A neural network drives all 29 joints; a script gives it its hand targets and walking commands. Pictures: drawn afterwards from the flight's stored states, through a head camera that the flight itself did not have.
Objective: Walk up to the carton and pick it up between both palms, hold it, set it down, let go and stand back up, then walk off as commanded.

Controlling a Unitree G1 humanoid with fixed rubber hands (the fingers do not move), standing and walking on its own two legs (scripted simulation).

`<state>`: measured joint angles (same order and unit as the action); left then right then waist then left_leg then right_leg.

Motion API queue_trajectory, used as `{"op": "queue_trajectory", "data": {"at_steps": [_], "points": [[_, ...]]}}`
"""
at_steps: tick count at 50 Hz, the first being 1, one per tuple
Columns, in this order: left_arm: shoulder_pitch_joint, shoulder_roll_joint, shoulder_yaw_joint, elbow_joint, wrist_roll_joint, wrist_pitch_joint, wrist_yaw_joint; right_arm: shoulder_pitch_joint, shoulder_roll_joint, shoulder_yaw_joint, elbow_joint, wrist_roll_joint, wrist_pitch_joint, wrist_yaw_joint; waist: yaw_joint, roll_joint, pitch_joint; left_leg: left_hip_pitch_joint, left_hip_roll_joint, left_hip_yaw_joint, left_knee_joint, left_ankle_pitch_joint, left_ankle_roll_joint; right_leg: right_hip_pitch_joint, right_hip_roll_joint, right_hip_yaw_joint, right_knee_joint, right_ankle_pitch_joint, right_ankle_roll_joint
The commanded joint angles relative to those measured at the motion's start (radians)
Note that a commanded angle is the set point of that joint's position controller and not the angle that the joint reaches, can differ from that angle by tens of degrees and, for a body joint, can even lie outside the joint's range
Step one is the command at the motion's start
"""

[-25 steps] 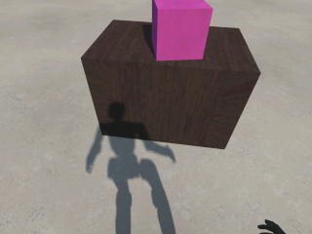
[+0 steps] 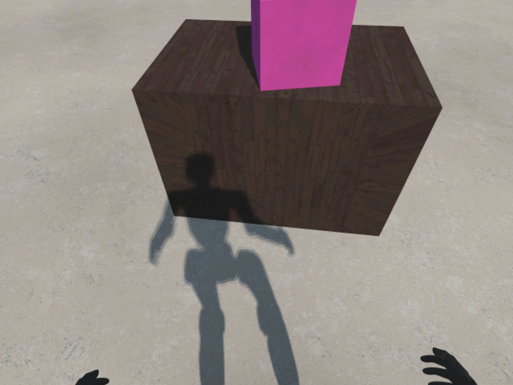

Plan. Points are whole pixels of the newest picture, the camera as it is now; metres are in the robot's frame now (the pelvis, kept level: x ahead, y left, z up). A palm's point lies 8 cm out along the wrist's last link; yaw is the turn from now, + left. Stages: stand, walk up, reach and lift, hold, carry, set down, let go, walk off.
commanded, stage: stand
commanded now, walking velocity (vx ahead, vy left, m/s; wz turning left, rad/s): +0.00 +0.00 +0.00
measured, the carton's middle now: (295, 30) +1.14 -0.06 +0.07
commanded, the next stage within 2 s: none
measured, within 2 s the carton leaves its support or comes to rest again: neither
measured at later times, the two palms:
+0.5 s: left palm out of the picture +0.03 +0.29 -0.08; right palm out of the picture +0.10 -0.30 -0.08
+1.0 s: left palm out of the picture +0.06 +0.30 -0.08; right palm out of the picture +0.12 -0.30 -0.08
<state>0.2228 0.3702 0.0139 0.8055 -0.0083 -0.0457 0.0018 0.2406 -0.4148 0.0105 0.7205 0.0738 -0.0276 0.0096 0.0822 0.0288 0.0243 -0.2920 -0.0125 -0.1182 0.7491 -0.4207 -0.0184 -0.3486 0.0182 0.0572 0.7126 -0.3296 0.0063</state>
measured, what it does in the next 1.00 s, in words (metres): stands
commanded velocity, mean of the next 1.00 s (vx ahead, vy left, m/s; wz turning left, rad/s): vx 0.00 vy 0.00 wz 0.00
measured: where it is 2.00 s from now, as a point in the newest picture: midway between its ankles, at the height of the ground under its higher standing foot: outside the picture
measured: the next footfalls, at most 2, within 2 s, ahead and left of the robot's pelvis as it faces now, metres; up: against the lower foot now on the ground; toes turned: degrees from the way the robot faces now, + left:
none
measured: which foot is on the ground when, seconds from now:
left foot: down 0.00-1.00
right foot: down 0.00-1.00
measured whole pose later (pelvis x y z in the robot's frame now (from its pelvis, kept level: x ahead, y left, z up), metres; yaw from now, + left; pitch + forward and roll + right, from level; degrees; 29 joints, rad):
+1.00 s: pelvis -0.01 -0.01 +0.01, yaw +0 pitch -2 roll +0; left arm 0.22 0.37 0.01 0.83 -0.01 -0.03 -0.01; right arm 0.24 -0.41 0.01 0.72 0.07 -0.02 0.01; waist 0.08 0.02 0.05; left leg -0.28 -0.01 -0.12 0.66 -0.35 -0.03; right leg -0.34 0.02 0.06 0.64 -0.27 0.01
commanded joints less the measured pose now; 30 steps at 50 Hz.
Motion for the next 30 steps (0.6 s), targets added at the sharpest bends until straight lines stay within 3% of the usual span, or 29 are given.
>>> {"op": "queue_trajectory", "data": {"at_steps": [1, 14, 30], "points": [[-0.076, 0.224, 0.043, 0.023, 0.010, -0.008, 0.003, -0.096, -0.174, -0.058, -0.004, -0.101, -0.023, -0.022, -0.056, -0.013, -0.037, 0.026, 0.091, -0.076, -0.239, 0.303, 0.072, 0.069, -0.092, 0.110, -0.192, 0.194, -0.070], [-0.100, 0.231, 0.047, 0.035, 0.019, -0.009, -0.011, -0.076, -0.173, -0.063, 0.016, -0.104, -0.020, -0.008, -0.067, -0.026, 0.009, 0.003, 0.072, -0.067, -0.309, 0.057, 0.067, 0.031, -0.102, 0.145, -0.324, -0.131, -0.064], [-0.088, 0.234, 0.057, 0.042, 0.021, 0.002, -0.017, -0.058, -0.180, -0.068, 0.017, -0.109, -0.013, -0.005, -0.064, -0.022, 0.022, -0.030, 0.066, -0.076, -0.326, -0.056, 0.065, 0.013, -0.106, 0.152, -0.337, -0.229, -0.064]]}}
